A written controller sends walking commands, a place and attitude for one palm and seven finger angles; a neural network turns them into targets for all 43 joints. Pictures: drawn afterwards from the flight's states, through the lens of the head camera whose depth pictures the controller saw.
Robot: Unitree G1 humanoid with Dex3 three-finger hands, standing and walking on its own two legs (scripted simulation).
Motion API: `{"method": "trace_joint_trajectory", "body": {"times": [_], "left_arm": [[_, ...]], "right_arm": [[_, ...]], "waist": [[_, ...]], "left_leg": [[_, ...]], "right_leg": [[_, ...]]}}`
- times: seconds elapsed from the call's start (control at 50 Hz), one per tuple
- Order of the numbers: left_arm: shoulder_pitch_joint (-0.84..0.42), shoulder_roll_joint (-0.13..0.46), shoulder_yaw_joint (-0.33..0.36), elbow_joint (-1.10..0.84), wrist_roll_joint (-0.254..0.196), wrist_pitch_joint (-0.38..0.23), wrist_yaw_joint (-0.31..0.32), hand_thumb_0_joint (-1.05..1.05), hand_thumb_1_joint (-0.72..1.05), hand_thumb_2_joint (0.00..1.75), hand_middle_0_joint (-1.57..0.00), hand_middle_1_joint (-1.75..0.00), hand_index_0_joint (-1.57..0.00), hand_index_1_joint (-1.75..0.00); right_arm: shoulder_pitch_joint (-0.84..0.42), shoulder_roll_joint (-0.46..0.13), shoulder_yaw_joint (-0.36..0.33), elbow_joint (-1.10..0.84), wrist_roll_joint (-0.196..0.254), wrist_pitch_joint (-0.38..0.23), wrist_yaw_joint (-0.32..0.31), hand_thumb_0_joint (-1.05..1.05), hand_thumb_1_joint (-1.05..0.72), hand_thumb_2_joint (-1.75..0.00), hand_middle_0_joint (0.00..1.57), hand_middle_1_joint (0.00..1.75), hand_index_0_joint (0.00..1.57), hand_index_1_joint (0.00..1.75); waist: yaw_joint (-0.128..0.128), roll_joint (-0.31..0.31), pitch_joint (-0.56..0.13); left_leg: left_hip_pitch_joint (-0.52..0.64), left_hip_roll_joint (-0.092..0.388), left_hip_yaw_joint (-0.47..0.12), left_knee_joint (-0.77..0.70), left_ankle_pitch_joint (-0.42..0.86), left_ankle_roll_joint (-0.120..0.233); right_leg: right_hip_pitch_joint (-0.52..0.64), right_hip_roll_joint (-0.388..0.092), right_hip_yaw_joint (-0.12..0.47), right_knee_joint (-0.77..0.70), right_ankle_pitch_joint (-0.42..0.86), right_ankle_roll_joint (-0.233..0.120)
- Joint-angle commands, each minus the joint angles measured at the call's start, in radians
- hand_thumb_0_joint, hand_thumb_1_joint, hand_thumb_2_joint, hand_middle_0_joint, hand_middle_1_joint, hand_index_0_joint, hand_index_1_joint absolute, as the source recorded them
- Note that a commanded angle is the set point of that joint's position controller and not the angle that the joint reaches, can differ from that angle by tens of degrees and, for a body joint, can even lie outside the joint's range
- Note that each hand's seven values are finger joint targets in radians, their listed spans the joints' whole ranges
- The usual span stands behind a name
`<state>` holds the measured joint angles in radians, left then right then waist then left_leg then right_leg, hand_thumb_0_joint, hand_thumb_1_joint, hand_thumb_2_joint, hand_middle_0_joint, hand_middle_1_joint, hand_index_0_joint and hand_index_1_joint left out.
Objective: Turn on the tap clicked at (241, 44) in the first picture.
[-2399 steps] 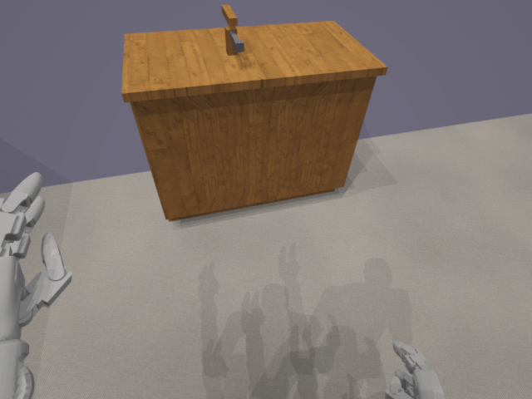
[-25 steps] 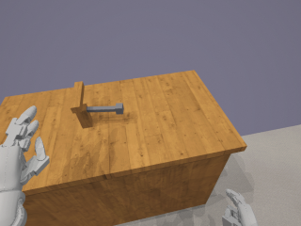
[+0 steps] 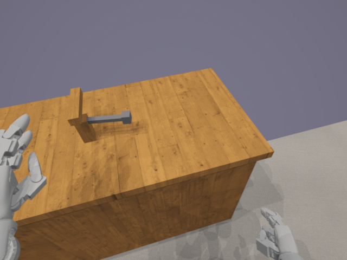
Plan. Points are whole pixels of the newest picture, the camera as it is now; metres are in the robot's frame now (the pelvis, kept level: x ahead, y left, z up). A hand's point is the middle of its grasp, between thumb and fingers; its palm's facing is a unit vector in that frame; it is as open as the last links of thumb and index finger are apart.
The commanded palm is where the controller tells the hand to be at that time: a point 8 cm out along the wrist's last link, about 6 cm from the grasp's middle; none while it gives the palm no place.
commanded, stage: step back with the hand held close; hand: left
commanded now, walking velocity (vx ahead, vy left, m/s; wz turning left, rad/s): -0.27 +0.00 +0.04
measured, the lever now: (126, 117) +0.48 +0.19 +0.05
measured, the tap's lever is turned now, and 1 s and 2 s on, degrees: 79 79 79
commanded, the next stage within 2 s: stop stepping back and stand still in 1.20 s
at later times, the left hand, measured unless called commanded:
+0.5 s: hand (15, 218) +0.15 +0.26 +0.15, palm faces +0.41 -0.79 -0.45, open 7.4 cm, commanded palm +0.09 +0.30 +0.17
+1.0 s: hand out of the picture +0.10 +0.27 +0.16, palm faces +0.44 -0.84 -0.32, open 7.4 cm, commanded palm +0.05 +0.30 +0.17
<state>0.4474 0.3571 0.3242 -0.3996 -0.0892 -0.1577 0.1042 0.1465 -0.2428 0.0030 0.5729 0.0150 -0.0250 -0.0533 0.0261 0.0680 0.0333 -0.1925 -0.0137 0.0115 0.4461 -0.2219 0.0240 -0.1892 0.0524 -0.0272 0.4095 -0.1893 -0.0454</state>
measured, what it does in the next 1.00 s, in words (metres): walks backwards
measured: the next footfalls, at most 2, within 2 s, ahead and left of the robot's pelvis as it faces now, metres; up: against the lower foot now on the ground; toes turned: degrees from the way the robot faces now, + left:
right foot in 1.08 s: -0.14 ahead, -0.15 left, +0.00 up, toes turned +1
left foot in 1.28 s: -0.12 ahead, +0.09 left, +0.00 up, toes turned +1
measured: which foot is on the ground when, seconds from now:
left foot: down 0.00-1.00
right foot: down 0.00-0.74, up 0.76-1.00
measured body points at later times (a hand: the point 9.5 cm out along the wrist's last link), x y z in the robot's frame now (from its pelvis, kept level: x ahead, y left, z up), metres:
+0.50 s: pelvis -0.06 +0.01 -0.01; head -0.03 +0.01 +0.43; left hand +0.12 +0.30 +0.18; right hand +0.11 -0.21 -0.11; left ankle +0.01 +0.10 -0.74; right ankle +0.02 -0.09 -0.74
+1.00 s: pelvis -0.12 +0.02 +0.00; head -0.09 +0.04 +0.44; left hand +0.08 +0.31 +0.18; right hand +0.07 -0.19 -0.08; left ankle +0.01 +0.11 -0.74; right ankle -0.17 -0.14 -0.71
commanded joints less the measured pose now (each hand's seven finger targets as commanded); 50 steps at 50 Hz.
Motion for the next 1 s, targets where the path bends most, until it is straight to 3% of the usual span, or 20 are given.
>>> {"method": "trace_joint_trajectory", "body": {"times": [0.0,0.1,0.18,0.26,0.34,0.42,0.46,0.5,0.54,0.6,0.64,0.68,0.7,0.72,0.74,0.78,0.8,0.82,0.92,0.98], "left_arm": [[-0.009,0.214,0.128,-0.269,0.008,-0.053,0.021,0.0,0.9,0.9,-0.2,-0.3,-0.2,-0.3],[-0.001,0.243,0.162,-0.322,0.016,-0.066,0.042,0.0,0.9,0.9,-0.2,-0.3,-0.2,-0.3],[0.02,0.205,0.135,-0.322,0.023,-0.077,0.053,0.0,0.9,0.9,-0.2,-0.3,-0.2,-0.3],[0.02,0.186,0.127,-0.311,0.035,-0.08,0.062,0.0,0.9,0.9,-0.2,-0.3,-0.2,-0.3],[-0.008,0.177,0.127,-0.305,0.054,-0.078,0.066,0.0,0.9,0.9,-0.2,-0.3,-0.2,-0.3],[-0.02,0.182,0.136,-0.319,0.062,-0.077,0.067,0.0,0.9,0.9,-0.2,-0.3,-0.2,-0.3],[-0.015,0.187,0.141,-0.325,0.062,-0.079,0.069,0.0,0.9,0.9,-0.2,-0.3,-0.2,-0.3],[-0.018,0.212,0.15,-0.366,0.051,-0.075,0.075,0.0,0.9,0.9,-0.2,-0.3,-0.2,-0.3],[0.021,0.199,0.141,-0.359,0.037,-0.07,0.084,0.0,0.9,0.9,-0.2,-0.3,-0.2,-0.3],[0.062,0.225,0.167,-0.379,0.025,-0.066,0.094,0.0,0.9,0.9,-0.2,-0.3,-0.2,-0.3],[0.077,0.215,0.165,-0.391,0.02,-0.071,0.09,0.0,0.9,0.9,-0.2,-0.3,-0.2,-0.3],[0.077,0.229,0.184,-0.42,0.022,-0.086,0.094,0.0,0.9,0.9,-0.2,-0.3,-0.2,-0.3],[0.064,0.247,0.207,-0.444,0.033,-0.093,0.098,0.0,0.9,0.9,-0.2,-0.3,-0.2,-0.3],[0.039,0.224,0.207,-0.452,0.049,-0.102,0.097,0.0,0.9,0.9,-0.2,-0.3,-0.2,-0.3],[-0.001,0.234,0.219,-0.433,0.064,-0.102,0.097,0.0,0.9,0.9,-0.2,-0.3,-0.2,-0.3],[-0.045,0.209,0.19,-0.393,0.057,-0.095,0.089,0.0,0.9,0.9,-0.2,-0.3,-0.2,-0.3],[-0.042,0.197,0.175,-0.393,0.047,-0.091,0.088,0.0,0.9,0.9,-0.2,-0.3,-0.2,-0.3],[-0.02,0.163,0.141,-0.36,0.042,-0.084,0.084,0.0,0.9,0.9,-0.2,-0.3,-0.2,-0.3],[-0.07,0.106,0.051,-0.355,0.048,-0.057,0.065,0.0,0.9,0.9,-0.2,-0.3,-0.2,-0.3],[-0.071,0.152,0.091,-0.374,0.037,-0.066,0.058,0.0,0.9,0.9,-0.2,-0.3,-0.2,-0.3]], "right_arm": [[-0.098,-0.109,-0.042,-0.179,0.001,-0.026,-0.019,0.0,-0.9,-0.9,0.2,0.3,0.2,0.3],[-0.088,-0.106,-0.048,-0.184,0.001,-0.036,-0.028,0.0,-0.9,-0.9,0.2,0.3,0.2,0.3],[-0.058,-0.112,-0.053,-0.181,0.004,-0.054,-0.028,0.0,-0.9,-0.9,0.2,0.3,0.2,0.3],[-0.05,-0.122,-0.052,-0.179,0.001,-0.071,-0.031,0.0,-0.9,-0.9,0.2,0.3,0.2,0.3],[-0.048,-0.122,-0.052,-0.176,-0.001,-0.076,-0.036,0.0,-0.9,-0.9,0.2,0.3,0.2,0.3],[-0.043,-0.112,-0.05,-0.169,-0.008,-0.077,-0.036,0.0,-0.9,-0.9,0.2,0.3,0.2,0.3],[-0.036,-0.109,-0.051,-0.168,-0.007,-0.075,-0.03,0.0,-0.9,-0.9,0.2,0.3,0.2,0.3],[-0.021,-0.105,-0.053,-0.156,-0.01,-0.07,-0.023,0.0,-0.9,-0.9,0.2,0.3,0.2,0.3],[-0.004,-0.085,-0.051,-0.141,-0.006,-0.067,-0.015,0.0,-0.9,-0.9,0.2,0.3,0.2,0.3],[-0.006,-0.079,-0.058,-0.139,-0.002,-0.056,-0.007,0.0,-0.9,-0.9,0.2,0.3,0.2,0.3],[-0.025,-0.08,-0.057,-0.151,0.003,-0.048,-0.007,0.0,-0.9,-0.9,0.2,0.3,0.2,0.3],[-0.039,-0.093,-0.053,-0.16,0.001,-0.051,-0.013,0.0,-0.9,-0.9,0.2,0.3,0.2,0.3],[-0.051,-0.108,-0.053,-0.167,-0.006,-0.056,-0.022,0.0,-0.9,-0.9,0.2,0.3,0.2,0.3],[-0.055,-0.112,-0.051,-0.16,-0.015,-0.069,-0.025,0.0,-0.9,-0.9,0.2,0.3,0.2,0.3],[-0.042,-0.101,-0.056,-0.145,-0.031,-0.085,-0.028,0.0,-0.9,-0.9,0.2,0.3,0.2,0.3],[-0.022,-0.077,-0.072,-0.113,-0.034,-0.107,-0.02,0.0,-0.9,-0.9,0.2,0.3,0.2,0.3],[-0.02,-0.077,-0.073,-0.11,-0.029,-0.118,-0.019,0.0,-0.9,-0.9,0.2,0.3,0.2,0.3],[-0.012,-0.072,-0.067,-0.094,-0.029,-0.126,-0.014,0.0,-0.9,-0.9,0.2,0.3,0.2,0.3],[-0.031,-0.074,-0.042,-0.068,-0.029,-0.129,-0.003,0.0,-0.9,-0.9,0.2,0.3,0.2,0.3],[-0.029,-0.071,-0.045,-0.069,-0.036,-0.12,-0.001,0.0,-0.9,-0.9,0.2,0.3,0.2,0.3]], "waist": [[0.004,-0.04,-0.179],[0.002,-0.022,-0.144],[-0.009,-0.006,-0.127],[-0.011,0.024,-0.103],[-0.01,0.028,-0.1],[-0.012,0.004,-0.109],[-0.013,-0.049,-0.104],[-0.025,-0.098,-0.118],[-0.033,-0.163,-0.165],[-0.043,-0.148,-0.195],[-0.039,-0.125,-0.156],[-0.035,-0.026,-0.117],[-0.032,0.098,-0.11],[-0.029,0.22,-0.132],[-0.033,0.224,-0.135],[-0.022,0.057,-0.148],[-0.017,0.034,-0.189],[-0.018,0.025,-0.188],[-0.017,0.151,-0.189],[-0.008,0.18,-0.23]], "left_leg": [[0.029,0.11,-0.126,-0.018,0.267,0.024],[-0.074,0.108,-0.157,-0.031,0.042,0.032],[-0.138,0.109,-0.172,-0.027,-0.143,0.037],[-0.247,0.147,-0.231,-0.121,-0.292,0.055],[-0.347,0.178,-0.26,-0.173,-0.372,0.074],[-0.373,0.163,-0.245,-0.137,-0.365,0.076],[-0.375,0.134,-0.206,-0.053,-0.362,0.071],[-0.265,0.089,-0.167,0.076,-0.253,0.036],[-0.17,0.058,-0.122,0.202,-0.151,0.011],[-0.118,0.053,-0.107,0.258,-0.072,-0.005],[-0.134,0.087,-0.15,0.177,-0.102,0.011],[-0.201,0.145,-0.221,0.049,-0.241,0.039],[-0.278,0.211,-0.294,-0.093,-0.312,0.064],[-0.411,0.321,-0.424,-0.27,-0.47,0.104],[-0.468,0.377,-0.484,-0.355,-0.499,0.134],[-0.217,0.352,-0.398,-0.243,-0.215,0.124],[-0.066,0.332,-0.352,-0.2,-0.069,0.113],[-0.015,0.324,-0.323,-0.192,-0.026,0.105],[0.006,0.255,-0.227,-0.256,-0.162,0.053],[-0.013,0.225,-0.169,-0.246,-0.151,0.003]], "right_leg": [[0.003,-0.168,0.126,-0.015,0.275,0.026],[-0.042,-0.16,0.152,-0.029,0.084,0.017],[-0.082,-0.157,0.156,-0.031,-0.059,0.013],[-0.053,-0.104,0.114,0.032,-0.147,0.036],[0.028,-0.071,0.097,0.116,-0.1,0.048],[0.043,-0.083,0.122,0.123,-0.063,0.042],[0.006,-0.124,0.177,0.067,-0.095,0.025],[-0.109,-0.213,0.267,-0.022,-0.108,-0.031],[-0.157,-0.294,0.31,-0.057,-0.027,-0.073],[-0.175,-0.34,0.288,-0.03,0.135,-0.091],[-0.218,-0.287,0.237,0.008,0.054,-0.058],[-0.247,-0.2,0.194,0.065,-0.131,-0.018],[-0.195,-0.127,0.136,0.162,-0.186,0.016],[-0.058,-0.029,0.07,0.385,-0.197,0.051],[-0.026,0.004,0.088,0.593,-0.233,0.063],[-0.226,-0.022,0.123,0.655,-0.273,0.054],[-0.295,-0.032,0.112,0.624,-0.299,0.056],[-0.32,-0.036,0.102,0.59,-0.299,0.06],[-0.198,-0.006,0.039,0.312,-0.281,0.052],[-0.074,0.007,0.004,0.059,-0.215,0.027]]}}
